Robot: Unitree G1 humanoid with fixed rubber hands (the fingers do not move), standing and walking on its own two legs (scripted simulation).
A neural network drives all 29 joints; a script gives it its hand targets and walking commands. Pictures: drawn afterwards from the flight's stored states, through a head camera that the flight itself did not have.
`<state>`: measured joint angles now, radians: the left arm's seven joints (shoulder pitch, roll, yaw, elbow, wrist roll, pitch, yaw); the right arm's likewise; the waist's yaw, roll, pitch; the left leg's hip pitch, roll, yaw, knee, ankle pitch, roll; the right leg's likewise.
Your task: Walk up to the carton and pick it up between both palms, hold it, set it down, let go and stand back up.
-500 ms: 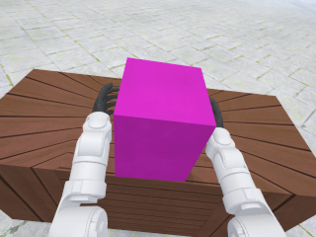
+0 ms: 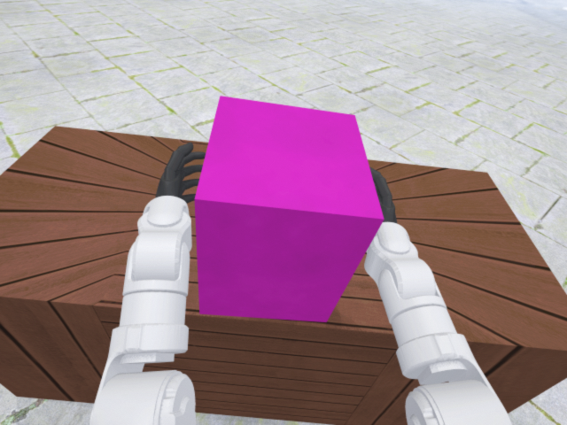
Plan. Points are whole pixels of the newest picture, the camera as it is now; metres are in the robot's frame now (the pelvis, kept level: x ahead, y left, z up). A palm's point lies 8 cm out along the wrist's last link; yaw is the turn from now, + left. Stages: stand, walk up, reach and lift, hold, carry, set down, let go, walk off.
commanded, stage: reach and lift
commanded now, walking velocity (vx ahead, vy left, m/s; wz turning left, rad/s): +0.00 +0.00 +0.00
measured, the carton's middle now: (276, 215) +0.39 +0.00 +0.12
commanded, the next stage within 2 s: hold in 0.58 s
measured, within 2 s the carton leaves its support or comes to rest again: neither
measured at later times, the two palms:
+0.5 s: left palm (163, 192) +0.37 +0.15 +0.18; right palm (380, 211) +0.36 -0.14 +0.17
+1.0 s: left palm (160, 194) +0.35 +0.15 +0.19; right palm (380, 217) +0.35 -0.14 +0.16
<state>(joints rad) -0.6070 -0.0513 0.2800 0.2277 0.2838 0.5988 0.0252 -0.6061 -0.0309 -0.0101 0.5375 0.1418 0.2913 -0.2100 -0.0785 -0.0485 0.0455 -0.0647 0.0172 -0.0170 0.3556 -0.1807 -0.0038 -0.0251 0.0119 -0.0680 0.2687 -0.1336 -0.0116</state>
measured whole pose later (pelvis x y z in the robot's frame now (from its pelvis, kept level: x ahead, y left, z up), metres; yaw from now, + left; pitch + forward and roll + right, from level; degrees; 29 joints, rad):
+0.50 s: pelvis +0.00 +0.00 +0.00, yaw +0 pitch -7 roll -1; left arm -0.60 -0.05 0.27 0.12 0.30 0.68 0.02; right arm -0.62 -0.05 0.03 0.47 0.20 0.34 -0.22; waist -0.08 -0.05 0.04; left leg -0.05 0.02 -0.02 0.36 -0.19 0.00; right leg 0.00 0.02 -0.06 0.26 -0.13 -0.01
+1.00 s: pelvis -0.01 +0.00 +0.00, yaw +0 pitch -8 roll -1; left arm -0.60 -0.06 0.30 0.08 0.32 0.74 -0.01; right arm -0.61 -0.03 0.01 0.45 0.19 0.38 -0.23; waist -0.08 -0.05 0.06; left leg -0.03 0.01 -0.02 0.35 -0.17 0.00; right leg 0.00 0.01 -0.06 0.27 -0.13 -0.01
